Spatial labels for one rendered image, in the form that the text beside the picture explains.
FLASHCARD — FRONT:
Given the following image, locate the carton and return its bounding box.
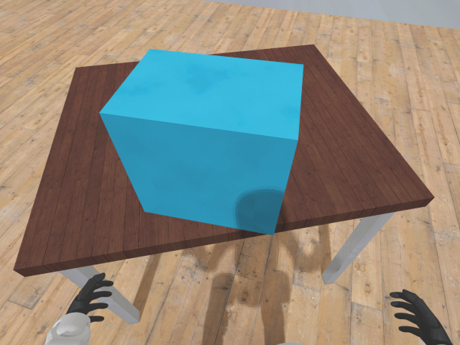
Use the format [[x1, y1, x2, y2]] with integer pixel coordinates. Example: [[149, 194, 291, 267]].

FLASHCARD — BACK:
[[99, 49, 303, 236]]

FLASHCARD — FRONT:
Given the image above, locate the table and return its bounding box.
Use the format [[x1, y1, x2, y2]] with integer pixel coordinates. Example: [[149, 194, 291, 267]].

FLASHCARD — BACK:
[[13, 45, 435, 324]]

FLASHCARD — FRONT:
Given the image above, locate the left robot hand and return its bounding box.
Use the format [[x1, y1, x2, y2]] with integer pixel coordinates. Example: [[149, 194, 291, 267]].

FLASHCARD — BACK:
[[66, 273, 114, 323]]

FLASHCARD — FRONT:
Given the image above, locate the right robot hand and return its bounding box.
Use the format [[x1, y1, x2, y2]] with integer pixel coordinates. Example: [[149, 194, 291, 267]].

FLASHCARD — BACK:
[[390, 289, 453, 345]]

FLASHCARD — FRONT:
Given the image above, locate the robot left forearm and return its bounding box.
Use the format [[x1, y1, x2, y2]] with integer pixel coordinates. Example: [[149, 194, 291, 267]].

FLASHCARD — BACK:
[[45, 313, 91, 345]]

